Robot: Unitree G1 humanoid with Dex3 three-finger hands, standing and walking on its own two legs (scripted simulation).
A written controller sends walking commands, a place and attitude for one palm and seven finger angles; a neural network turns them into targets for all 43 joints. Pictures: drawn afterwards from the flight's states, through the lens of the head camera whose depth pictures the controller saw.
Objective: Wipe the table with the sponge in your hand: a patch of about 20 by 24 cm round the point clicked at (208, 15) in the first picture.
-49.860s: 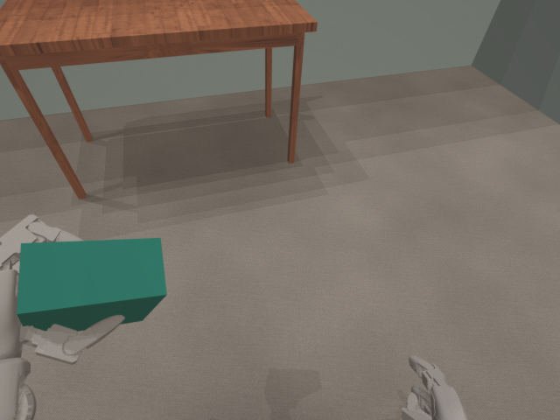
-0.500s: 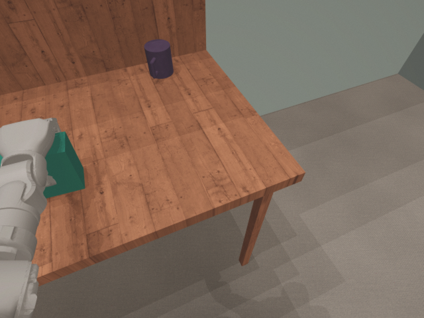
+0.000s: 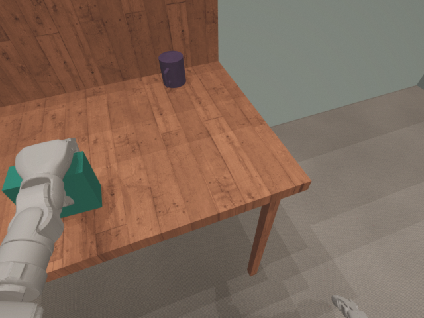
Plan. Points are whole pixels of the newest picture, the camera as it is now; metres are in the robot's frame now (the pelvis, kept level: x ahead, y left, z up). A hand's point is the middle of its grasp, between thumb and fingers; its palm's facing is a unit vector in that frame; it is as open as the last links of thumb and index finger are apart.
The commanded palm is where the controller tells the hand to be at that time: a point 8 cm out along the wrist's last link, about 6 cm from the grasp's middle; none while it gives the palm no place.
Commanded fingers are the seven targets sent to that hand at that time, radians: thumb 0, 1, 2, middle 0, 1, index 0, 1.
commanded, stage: wipe back along the first lane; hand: left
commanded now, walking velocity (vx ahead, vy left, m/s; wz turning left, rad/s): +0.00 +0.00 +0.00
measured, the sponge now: (62, 193) +0.33 +0.36 +0.03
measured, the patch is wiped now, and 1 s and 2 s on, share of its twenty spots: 1.00 1.00 1.00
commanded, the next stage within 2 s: lift the sponge slowly off the table in 0.40 s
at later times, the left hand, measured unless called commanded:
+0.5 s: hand (58, 199) +0.29 +0.32 +0.08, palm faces +0.00 -0.02 -1.00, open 10.3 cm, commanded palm +0.26 +0.31 +0.11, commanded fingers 0.00 0.10 1.30 -1.20 -1.60 -1.20 -1.60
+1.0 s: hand (59, 210) +0.26 +0.30 +0.08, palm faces -0.01 -0.03 -1.00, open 10.2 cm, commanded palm +0.25 +0.30 +0.15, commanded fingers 0.00 0.10 1.30 -1.20 -1.60 -1.20 -1.60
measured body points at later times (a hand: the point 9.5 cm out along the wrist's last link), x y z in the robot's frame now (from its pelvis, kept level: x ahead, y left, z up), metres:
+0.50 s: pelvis +0.00 -0.01 +0.00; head +0.01 -0.03 +0.45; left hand +0.29 +0.32 +0.13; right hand +0.20 -0.24 -0.10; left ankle -0.02 +0.10 -0.73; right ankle -0.04 -0.13 -0.73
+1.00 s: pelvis -0.01 -0.01 +0.00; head -0.01 -0.04 +0.45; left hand +0.26 +0.30 +0.14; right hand +0.20 -0.24 -0.10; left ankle -0.02 +0.10 -0.73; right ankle -0.04 -0.13 -0.73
